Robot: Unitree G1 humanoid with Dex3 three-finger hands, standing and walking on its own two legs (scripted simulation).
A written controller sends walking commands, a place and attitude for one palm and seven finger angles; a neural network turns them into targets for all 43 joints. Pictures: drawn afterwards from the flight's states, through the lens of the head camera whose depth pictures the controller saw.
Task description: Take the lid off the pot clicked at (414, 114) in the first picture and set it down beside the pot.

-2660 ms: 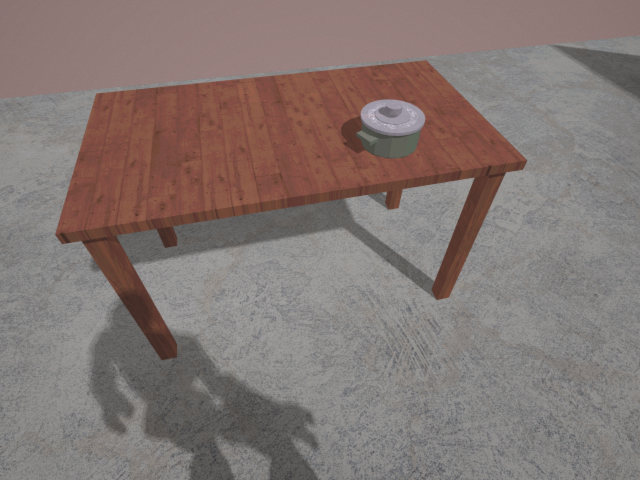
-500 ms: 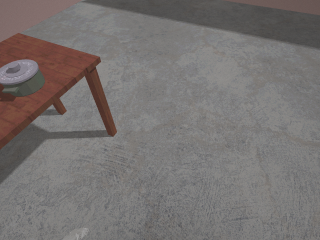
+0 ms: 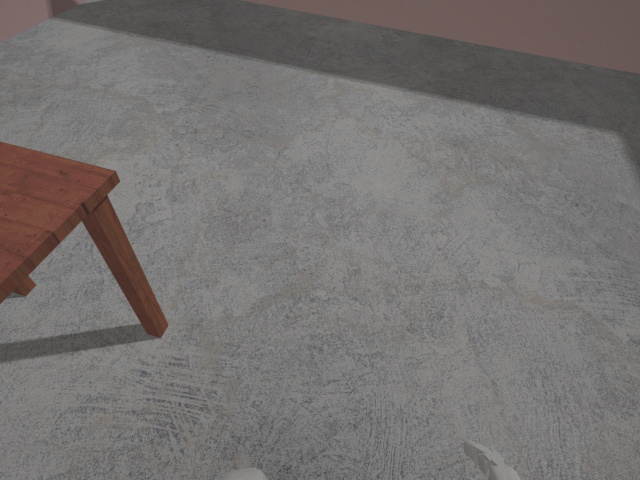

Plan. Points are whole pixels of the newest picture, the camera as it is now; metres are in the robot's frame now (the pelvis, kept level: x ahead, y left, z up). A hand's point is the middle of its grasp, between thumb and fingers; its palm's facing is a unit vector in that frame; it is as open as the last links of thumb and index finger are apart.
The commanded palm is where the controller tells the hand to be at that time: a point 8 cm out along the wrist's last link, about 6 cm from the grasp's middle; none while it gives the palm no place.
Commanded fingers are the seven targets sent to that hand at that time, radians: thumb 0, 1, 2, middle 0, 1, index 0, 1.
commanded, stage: walk to a spot facing it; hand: left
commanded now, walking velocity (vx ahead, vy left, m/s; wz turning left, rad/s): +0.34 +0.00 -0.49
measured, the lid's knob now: out of the picture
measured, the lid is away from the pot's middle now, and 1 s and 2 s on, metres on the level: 0.00 0.00 0.00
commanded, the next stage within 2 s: turn to face it in 0.68 s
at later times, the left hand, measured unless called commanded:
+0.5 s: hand (295, 312) +0.41 +0.09 -0.15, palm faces -0.33 -0.92 -0.22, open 7.4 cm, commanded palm none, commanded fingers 0.00 0.90 0.90 -0.20 -0.30 -0.20 -0.30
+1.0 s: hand (290, 311) +0.43 +0.10 -0.17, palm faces -0.18 -0.97 -0.16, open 7.3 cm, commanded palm none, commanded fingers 0.00 0.90 0.90 -0.20 -0.30 -0.20 -0.30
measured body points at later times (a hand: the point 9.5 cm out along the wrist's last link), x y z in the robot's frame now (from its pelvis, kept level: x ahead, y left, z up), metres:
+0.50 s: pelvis +0.21 -0.05 -0.01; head +0.25 -0.07 +0.44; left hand +0.43 +0.14 -0.13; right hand +0.03 -0.23 -0.15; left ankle +0.08 +0.11 -0.68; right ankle +0.30 -0.15 -0.72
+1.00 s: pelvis +0.40 -0.08 +0.01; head +0.42 -0.06 +0.46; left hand +0.44 +0.15 -0.16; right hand +0.44 -0.33 -0.12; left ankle +0.50 -0.02 -0.72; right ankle +0.29 -0.15 -0.71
